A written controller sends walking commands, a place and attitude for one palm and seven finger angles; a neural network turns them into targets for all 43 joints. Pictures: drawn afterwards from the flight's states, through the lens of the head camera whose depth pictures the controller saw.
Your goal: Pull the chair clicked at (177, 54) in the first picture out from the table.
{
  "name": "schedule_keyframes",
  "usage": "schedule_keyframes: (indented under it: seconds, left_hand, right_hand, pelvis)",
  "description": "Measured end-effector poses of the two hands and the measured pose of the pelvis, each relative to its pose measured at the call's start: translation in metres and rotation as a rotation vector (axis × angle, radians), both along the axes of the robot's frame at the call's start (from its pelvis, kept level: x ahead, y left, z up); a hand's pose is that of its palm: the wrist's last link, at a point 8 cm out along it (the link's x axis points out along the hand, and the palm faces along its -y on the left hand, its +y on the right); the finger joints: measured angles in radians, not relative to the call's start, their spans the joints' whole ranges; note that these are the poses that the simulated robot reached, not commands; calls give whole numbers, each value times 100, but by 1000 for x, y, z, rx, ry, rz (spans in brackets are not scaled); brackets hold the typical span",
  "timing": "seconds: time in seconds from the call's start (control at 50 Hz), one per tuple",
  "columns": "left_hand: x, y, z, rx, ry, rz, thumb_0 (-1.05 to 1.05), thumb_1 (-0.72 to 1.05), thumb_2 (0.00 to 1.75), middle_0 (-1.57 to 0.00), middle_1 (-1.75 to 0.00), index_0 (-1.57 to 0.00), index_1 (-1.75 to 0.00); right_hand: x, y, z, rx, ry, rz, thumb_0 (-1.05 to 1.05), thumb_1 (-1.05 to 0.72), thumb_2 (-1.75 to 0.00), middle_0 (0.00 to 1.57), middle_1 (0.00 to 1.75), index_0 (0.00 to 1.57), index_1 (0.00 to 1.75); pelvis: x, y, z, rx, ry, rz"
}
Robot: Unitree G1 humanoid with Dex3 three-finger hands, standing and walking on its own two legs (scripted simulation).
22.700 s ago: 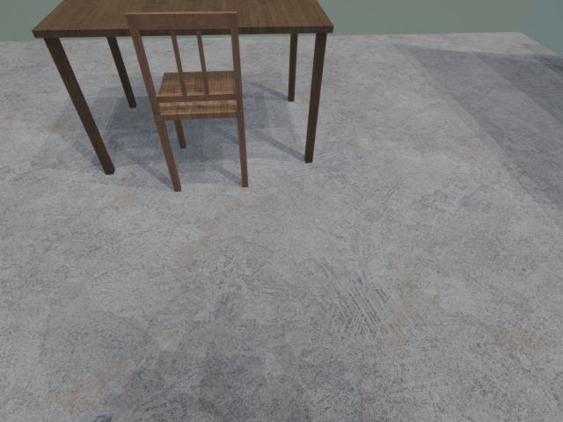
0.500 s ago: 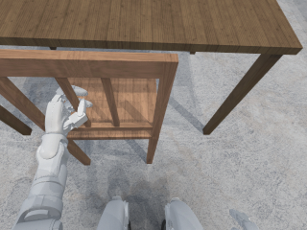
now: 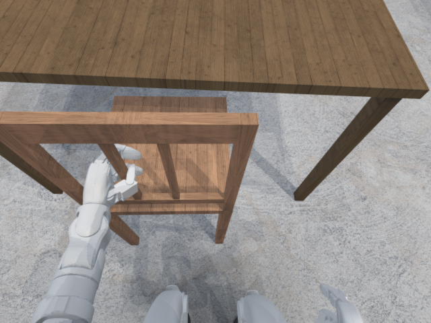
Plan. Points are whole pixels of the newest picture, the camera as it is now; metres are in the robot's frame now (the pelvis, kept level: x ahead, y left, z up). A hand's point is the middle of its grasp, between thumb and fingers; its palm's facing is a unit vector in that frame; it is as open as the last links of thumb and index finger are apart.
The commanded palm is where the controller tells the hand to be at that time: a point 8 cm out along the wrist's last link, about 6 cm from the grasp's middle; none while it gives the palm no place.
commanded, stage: step backward, pulling the chair out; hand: left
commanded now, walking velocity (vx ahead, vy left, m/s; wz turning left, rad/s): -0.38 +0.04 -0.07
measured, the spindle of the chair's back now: (124, 173) +0.40 +0.18 -0.03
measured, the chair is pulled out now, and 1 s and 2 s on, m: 0.04 0.17 0.26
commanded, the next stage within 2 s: none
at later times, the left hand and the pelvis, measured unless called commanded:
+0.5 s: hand (141, 202) +0.33 +0.13 +0.00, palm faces -0.02 -0.99 -0.15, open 4.8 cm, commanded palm +0.30 +0.18 +0.00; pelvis -0.03 +0.01 +0.07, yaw -4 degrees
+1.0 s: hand (145, 254) +0.24 +0.12 +0.00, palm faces -0.09 -0.98 -0.17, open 4.9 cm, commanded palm +0.24 +0.17 +0.00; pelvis -0.09 +0.02 +0.06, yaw -3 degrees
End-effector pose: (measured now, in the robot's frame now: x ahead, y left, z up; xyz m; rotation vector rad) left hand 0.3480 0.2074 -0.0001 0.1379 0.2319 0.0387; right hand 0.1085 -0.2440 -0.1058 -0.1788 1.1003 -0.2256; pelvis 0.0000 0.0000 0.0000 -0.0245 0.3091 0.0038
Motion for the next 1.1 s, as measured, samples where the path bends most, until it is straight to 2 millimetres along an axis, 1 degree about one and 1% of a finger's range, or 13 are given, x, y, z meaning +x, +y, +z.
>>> schedule_keyframes:
  seconds: [0.06, 0.14, 0.22, 0.3, 0.4, 0.56, 0.72, 0.84, 0.9, 0.98, 1.1]
  left_hand:
    - [-2, -2, 7, -11, 112, 49, 3, 78, 82, -36, -125, -45, -145]
    - [-3, -6, 12, -43, 183, 80, 3, 79, 82, -31, -116, -47, -145]
    - [-2, -7, 14, -33, 219, 51, 3, 78, 82, -32, -114, -48, -145]
    - [-4, -8, 15, -16, 232, 20, 3, 78, 82, -32, -115, -49, -145]
    - [-17, -13, 15, -3, 235, 6, 3, 79, 81, -33, -115, -49, -145]
    - [-53, -28, 16, 11, 248, -4, 2, 79, 81, -32, -116, -50, -145]
    - [-91, -39, 18, 12, 267, -2, 2, 78, 80, -30, -115, -50, -145]
    - [-113, -42, 18, 20, 271, -19, 2, 77, 81, -30, -115, -50, -145]
    - [-120, -41, 18, 24, 269, -38, 1, 76, 81, -30, -115, -50, -145]
    - [-122, -38, 18, 37, 259, -72, 1, 75, 81, -30, -117, -50, -145]
    - [-124, -38, 18, 38, 257, -60, 1, 75, 82, -31, -118, -50, -145]
  right_hand:
    - [-2, 5, 23, 5, 0, -28, 1, -91, -90, 20, 30, 20, 30]
    - [-9, 3, 44, -29, 34, -31, 1, -91, -90, 20, 30, 20, 30]
    - [-20, -5, 58, -77, 64, -41, 1, -91, -90, 20, 30, 20, 30]
    - [-35, -13, 66, -102, 71, -68, 1, -91, -90, 20, 30, 20, 30]
    - [-56, -16, 65, -88, 69, -102, 1, -91, -90, 20, 30, 20, 30]
    - [-86, -12, 61, -49, 77, -130, 1, -91, -90, 20, 30, 20, 30]
    - [-104, -17, 59, -56, 25, -114, 1, -91, -90, 20, 30, 20, 30]
    - [-117, -20, 62, -79, -9, -109, 1, -91, -90, 20, 30, 20, 30]
    - [-125, -19, 64, -97, -10, -102, 1, -91, -90, 20, 30, 20, 30]
    - [-132, -12, 63, -108, -14, -98, 1, -91, -90, 20, 30, 20, 30]
    - [-134, 6, 56, -62, -36, -63, 1, -91, -90, 20, 30, 20, 30]
  pelvis:
    - [8, 3, 24, 2, -27, -7]
    - [13, 6, 44, -3, -64, -13]
    - [7, 9, 55, -16, -101, -13]
    - [-1, 11, 60, -14, -135, -27]
    - [-12, 10, 62, -13, -169, -55]
    - [-34, 3, 66, -11, -202, -69]
    - [-62, 0, 66, -8, -244, -60]
    - [-76, 6, 66, -7, -263, -53]
    - [-80, 12, 66, -8, -269, -49]
    - [-86, 20, 64, -8, -279, -55]
    - [-98, 15, 61, -9, -285, -72]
